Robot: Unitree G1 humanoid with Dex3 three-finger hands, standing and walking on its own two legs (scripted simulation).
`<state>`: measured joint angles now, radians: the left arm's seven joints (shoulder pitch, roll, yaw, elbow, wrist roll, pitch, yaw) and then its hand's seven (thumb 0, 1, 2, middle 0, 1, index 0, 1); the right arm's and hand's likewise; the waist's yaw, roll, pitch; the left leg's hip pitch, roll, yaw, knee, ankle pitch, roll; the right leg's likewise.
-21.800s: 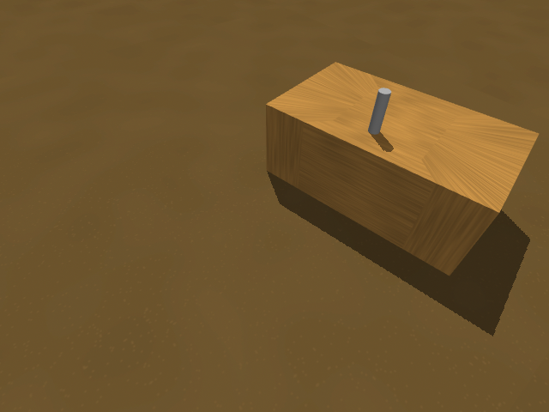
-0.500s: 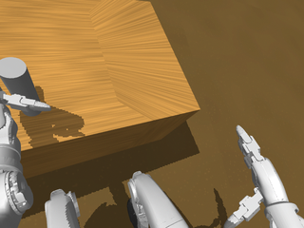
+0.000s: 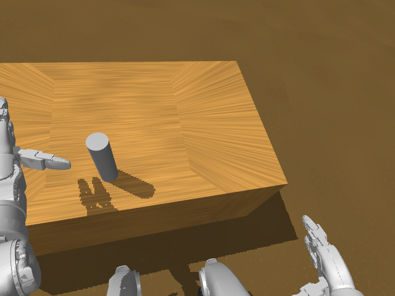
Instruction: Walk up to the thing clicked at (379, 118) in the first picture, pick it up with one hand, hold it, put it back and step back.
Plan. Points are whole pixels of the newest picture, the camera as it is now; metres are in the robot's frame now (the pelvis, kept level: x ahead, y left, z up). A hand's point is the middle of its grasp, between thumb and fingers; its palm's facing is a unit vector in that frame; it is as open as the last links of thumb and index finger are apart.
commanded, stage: home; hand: left
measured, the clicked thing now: (104, 159) +0.50 +0.16 -0.15
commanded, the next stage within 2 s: none
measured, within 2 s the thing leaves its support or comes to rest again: neither
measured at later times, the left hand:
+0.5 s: hand (45, 217) +0.31 +0.22 +0.00, palm faces +0.17 -0.94 -0.28, open 17.0 cm
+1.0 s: hand out of the picture +0.18 +0.17 +0.00, palm faces +0.17 -0.95 -0.25, open 17.1 cm
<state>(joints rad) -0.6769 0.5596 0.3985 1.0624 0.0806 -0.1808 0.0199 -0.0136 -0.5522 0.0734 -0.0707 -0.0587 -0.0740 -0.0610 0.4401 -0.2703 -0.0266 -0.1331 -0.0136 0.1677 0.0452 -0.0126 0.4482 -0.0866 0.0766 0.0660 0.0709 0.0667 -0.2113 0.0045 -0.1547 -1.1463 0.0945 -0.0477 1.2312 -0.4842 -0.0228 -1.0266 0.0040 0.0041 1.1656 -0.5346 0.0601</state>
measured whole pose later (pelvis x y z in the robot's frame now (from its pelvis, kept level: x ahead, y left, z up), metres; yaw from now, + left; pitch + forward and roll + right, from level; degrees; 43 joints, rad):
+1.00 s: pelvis +0.01 -0.02 +0.05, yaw +3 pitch +8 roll +0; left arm 0.43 0.20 -0.01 0.16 -0.03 0.01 0.10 -0.01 -0.48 0.09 -0.06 -0.06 -0.06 -0.06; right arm 0.44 -0.20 0.00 0.06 0.03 0.15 -0.10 0.01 -0.88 -0.90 0.20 0.30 0.20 0.30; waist 0.00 0.00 -0.10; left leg -0.66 0.05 -0.01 0.92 -0.40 -0.05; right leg -0.58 -0.04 0.01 0.94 -0.49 0.04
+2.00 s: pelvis +0.02 -0.02 +0.05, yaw +2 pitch +9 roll +0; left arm 0.44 0.20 0.00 0.12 -0.03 0.00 0.10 -0.01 -0.48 0.09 -0.06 -0.07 -0.06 -0.06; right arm 0.46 -0.19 -0.01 0.04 0.03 0.15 -0.09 0.01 -0.90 -0.91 0.21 0.30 0.20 0.30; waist 0.00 0.00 -0.12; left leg -0.67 0.06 0.00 0.94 -0.42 -0.04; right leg -0.60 -0.04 0.03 0.95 -0.51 0.05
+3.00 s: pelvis +0.01 -0.02 +0.06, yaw +4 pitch +3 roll -1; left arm 0.33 0.28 -0.03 0.38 0.07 0.03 0.06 -0.01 -0.52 0.08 -0.07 -0.08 -0.08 -0.08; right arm 0.19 -0.26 0.01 0.65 -0.06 -0.01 -0.05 0.01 -0.90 -0.90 0.21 0.30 0.20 0.30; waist 0.00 0.02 -0.02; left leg -0.56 0.05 -0.03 0.90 -0.39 -0.03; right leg -0.47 -0.04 0.00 0.90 -0.48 0.03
